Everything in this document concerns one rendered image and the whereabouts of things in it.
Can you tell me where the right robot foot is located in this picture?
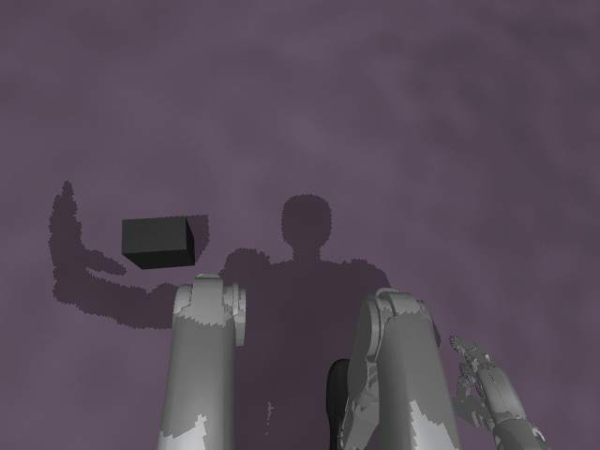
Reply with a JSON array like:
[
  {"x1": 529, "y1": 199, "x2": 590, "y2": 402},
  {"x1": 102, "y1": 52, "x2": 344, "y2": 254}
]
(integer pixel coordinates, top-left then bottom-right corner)
[{"x1": 326, "y1": 359, "x2": 365, "y2": 450}]

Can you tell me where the carton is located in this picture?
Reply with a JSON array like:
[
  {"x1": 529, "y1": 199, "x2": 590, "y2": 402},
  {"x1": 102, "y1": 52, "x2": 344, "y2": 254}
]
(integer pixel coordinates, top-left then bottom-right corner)
[{"x1": 122, "y1": 217, "x2": 195, "y2": 270}]

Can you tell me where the right robot arm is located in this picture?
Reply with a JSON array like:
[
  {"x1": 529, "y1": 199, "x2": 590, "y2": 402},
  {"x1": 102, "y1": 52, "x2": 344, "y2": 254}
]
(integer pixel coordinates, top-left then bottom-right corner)
[{"x1": 493, "y1": 419, "x2": 552, "y2": 450}]

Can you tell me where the right robot hand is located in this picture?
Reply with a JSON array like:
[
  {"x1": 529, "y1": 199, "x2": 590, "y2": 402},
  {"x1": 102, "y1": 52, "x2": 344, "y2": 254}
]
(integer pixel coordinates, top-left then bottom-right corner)
[{"x1": 449, "y1": 336, "x2": 529, "y2": 433}]

